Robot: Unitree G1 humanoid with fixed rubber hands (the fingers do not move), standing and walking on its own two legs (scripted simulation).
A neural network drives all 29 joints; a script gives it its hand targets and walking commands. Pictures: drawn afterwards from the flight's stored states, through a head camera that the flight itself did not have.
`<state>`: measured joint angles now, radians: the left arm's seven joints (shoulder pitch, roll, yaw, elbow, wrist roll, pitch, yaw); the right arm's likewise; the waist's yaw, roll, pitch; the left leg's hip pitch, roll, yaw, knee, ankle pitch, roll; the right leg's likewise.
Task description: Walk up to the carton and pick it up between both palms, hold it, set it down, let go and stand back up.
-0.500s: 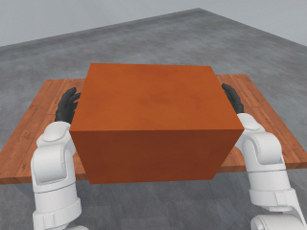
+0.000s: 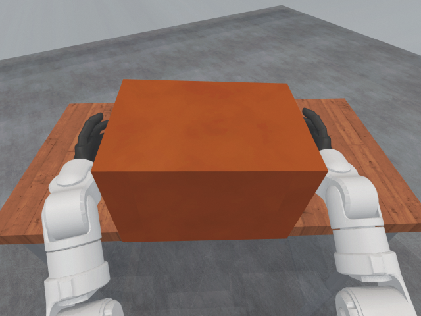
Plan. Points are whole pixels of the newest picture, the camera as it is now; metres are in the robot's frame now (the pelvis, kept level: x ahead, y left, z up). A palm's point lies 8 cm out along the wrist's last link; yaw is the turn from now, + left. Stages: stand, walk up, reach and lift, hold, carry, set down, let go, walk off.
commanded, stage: hold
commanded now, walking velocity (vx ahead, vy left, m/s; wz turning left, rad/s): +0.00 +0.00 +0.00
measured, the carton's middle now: (207, 160) +0.35 +0.00 +0.15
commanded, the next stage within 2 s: none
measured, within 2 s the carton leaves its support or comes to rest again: neither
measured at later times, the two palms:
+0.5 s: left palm (91, 162) +0.34 +0.19 +0.18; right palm (321, 157) +0.33 -0.20 +0.17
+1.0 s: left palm (90, 162) +0.34 +0.19 +0.18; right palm (318, 154) +0.34 -0.19 +0.17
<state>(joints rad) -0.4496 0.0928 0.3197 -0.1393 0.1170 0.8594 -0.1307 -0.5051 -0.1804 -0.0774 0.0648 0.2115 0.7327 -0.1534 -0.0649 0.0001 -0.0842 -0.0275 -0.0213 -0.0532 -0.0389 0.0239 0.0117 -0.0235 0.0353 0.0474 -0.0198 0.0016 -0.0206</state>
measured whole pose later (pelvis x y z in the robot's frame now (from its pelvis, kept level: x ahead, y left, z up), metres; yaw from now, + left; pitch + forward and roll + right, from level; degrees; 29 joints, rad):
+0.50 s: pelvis +0.01 +0.01 +0.00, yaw +0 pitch +0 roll +0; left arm -0.37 0.07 0.27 -0.30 0.13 0.96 -0.10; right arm -0.44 -0.22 -0.06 -0.02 0.26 0.77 -0.15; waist -0.10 -0.01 -0.06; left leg 0.02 -0.04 -0.04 -0.02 -0.01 0.03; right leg 0.04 0.02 0.05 -0.03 -0.02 -0.01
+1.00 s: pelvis +0.00 +0.00 +0.00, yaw +0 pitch +1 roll +0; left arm -0.43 0.08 0.32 -0.18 0.12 0.89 -0.13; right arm -0.49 -0.18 -0.07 0.05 0.22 0.73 -0.15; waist -0.08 0.00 -0.07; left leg 0.01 -0.02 -0.04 -0.07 0.04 0.01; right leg 0.02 0.03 0.03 -0.05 0.01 -0.02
